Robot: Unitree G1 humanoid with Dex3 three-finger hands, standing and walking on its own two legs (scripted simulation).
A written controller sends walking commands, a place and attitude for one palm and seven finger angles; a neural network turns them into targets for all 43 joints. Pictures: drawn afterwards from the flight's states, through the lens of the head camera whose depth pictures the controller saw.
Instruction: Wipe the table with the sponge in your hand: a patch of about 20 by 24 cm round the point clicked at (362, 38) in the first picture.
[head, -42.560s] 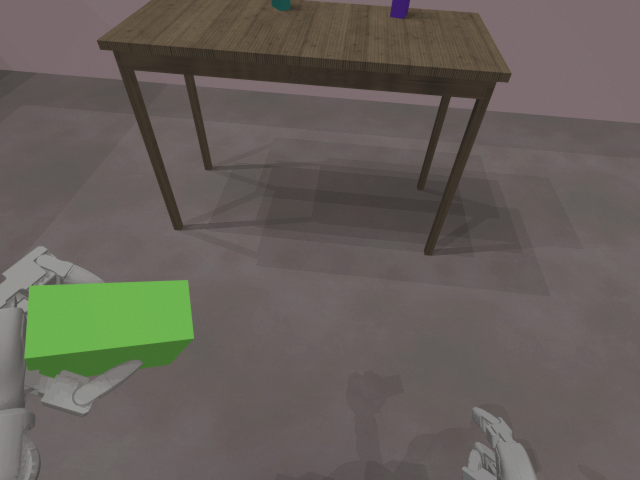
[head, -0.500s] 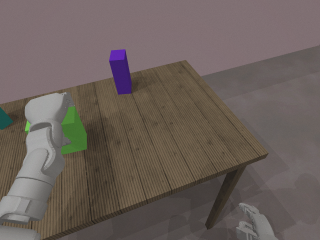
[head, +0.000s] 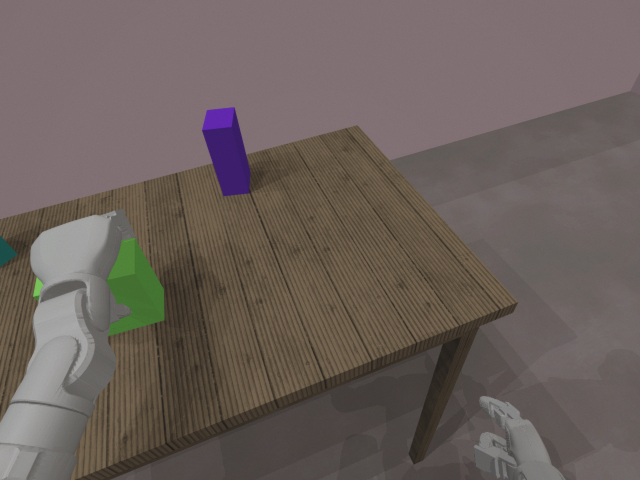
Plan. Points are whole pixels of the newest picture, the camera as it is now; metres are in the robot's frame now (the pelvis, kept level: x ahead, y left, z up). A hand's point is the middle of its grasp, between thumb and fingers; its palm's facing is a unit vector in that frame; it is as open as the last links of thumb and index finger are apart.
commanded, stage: wipe back along the first lane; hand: left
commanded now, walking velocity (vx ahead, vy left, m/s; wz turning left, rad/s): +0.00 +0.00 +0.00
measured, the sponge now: (114, 300) +0.31 +0.32 +0.07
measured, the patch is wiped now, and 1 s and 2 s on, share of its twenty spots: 1.00 1.00 1.00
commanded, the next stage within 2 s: lift the sponge slowly off the table in 0.78 s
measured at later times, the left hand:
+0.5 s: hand (96, 311) +0.25 +0.28 +0.13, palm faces +0.16 -0.08 -0.98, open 10.0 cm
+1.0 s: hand (97, 332) +0.23 +0.27 +0.12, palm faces +0.20 -0.13 -0.97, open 10.0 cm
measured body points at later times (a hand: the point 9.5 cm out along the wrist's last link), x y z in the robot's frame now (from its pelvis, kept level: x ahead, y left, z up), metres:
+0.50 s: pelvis +0.00 +0.01 +0.00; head -0.02 -0.04 +0.44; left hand +0.24 +0.28 +0.18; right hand +0.24 -0.21 -0.08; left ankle -0.03 +0.08 -0.74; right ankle -0.02 -0.10 -0.74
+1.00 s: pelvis -0.01 +0.01 +0.00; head -0.03 -0.03 +0.45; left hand +0.21 +0.28 +0.18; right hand +0.23 -0.19 -0.08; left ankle -0.03 +0.08 -0.74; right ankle -0.02 -0.10 -0.74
